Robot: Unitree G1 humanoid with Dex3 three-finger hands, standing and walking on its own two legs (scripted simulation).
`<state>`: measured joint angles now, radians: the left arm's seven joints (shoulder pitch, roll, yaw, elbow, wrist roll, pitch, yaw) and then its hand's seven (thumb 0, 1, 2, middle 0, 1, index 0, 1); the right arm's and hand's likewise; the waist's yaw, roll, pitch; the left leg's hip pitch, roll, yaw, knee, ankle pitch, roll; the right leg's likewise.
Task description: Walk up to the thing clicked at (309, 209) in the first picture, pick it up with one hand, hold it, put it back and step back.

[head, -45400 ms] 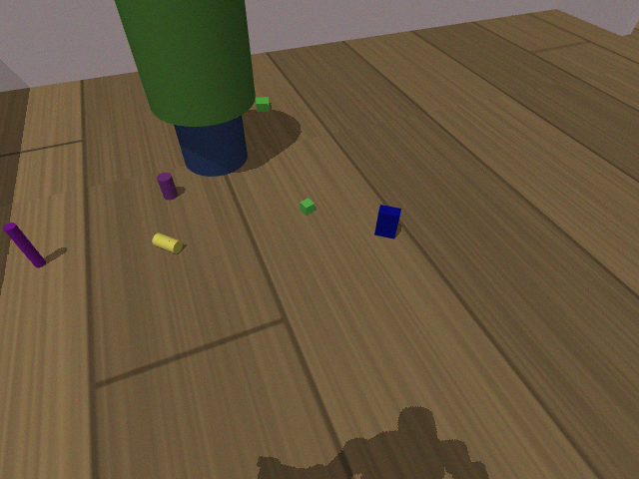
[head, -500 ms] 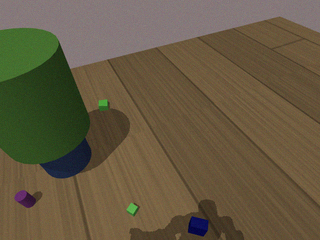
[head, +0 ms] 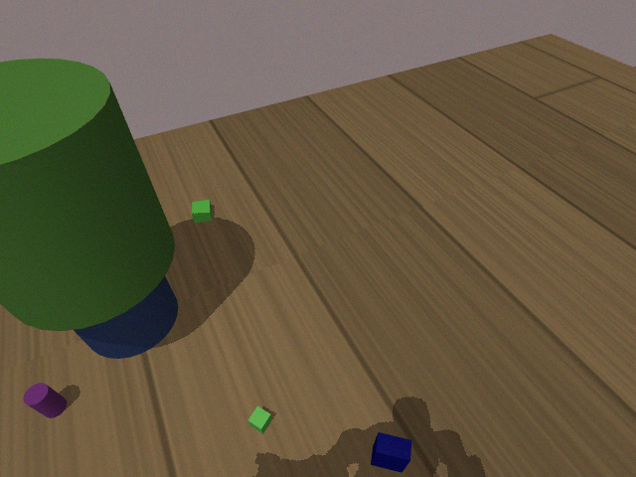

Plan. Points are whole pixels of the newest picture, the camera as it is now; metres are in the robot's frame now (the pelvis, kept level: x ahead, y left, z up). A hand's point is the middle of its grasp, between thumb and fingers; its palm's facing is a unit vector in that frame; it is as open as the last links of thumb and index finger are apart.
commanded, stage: stand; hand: left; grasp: from above
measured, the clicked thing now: (260, 420) +0.43 +0.20 -0.76
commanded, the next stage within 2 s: step back in 0.42 s
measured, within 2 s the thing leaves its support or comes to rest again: neither
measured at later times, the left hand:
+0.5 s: hand out of the picture +0.07 +0.25 -0.16, palm faces +0.01 -0.94 -0.35, open 7.4 cm
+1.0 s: hand out of the picture +0.06 +0.32 -0.18, palm faces -0.10 -0.94 -0.33, open 7.4 cm
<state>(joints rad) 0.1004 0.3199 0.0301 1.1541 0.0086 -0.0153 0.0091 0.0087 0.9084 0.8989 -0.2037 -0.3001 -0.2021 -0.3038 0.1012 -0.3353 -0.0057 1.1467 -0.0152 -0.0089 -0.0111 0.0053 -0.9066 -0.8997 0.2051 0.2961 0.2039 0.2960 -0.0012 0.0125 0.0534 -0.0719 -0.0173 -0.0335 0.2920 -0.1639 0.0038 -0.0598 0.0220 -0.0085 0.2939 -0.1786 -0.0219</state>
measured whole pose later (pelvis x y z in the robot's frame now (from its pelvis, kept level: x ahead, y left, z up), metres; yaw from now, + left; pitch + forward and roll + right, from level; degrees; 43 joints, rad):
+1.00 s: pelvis -0.08 +0.07 -0.01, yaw -3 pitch -1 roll -1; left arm 0.08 0.39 0.06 0.87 0.01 0.06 0.02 0.01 0.91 0.90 -0.20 -0.30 -0.20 -0.30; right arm 0.15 -0.34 -0.04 0.92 -0.02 0.03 -0.03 0.01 -0.90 -0.90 0.21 0.30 0.21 0.30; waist -0.03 -0.05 0.20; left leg -0.22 -0.04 0.02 0.52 -0.28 0.07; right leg -0.41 0.12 0.16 1.01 -0.45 0.00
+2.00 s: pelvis -0.35 +0.06 -0.04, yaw -9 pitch -3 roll +0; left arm 0.22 0.42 0.11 0.84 0.02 0.06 -0.01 0.01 0.91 0.90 -0.20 -0.30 -0.20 -0.30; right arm 0.09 -0.40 -0.04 0.78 -0.03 0.02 -0.01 0.00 -0.90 -0.90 0.21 0.30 0.21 0.30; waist 0.03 -0.03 0.19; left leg -0.41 0.07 0.01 0.67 -0.21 -0.02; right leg -0.24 0.02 0.09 0.69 -0.40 0.02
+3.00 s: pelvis -0.66 +0.00 -0.02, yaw -2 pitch -2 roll +0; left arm 0.25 0.37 0.08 0.91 0.05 -0.01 0.00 0.01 0.90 0.90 -0.21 -0.30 -0.21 -0.30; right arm 0.25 -0.42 -0.05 0.94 -0.03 0.05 0.01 0.01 -0.91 -0.90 0.21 0.30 0.20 0.30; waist 0.03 0.05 0.07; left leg -0.37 -0.04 -0.12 0.89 -0.45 -0.03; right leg -0.28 -0.02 -0.01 0.64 -0.33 -0.02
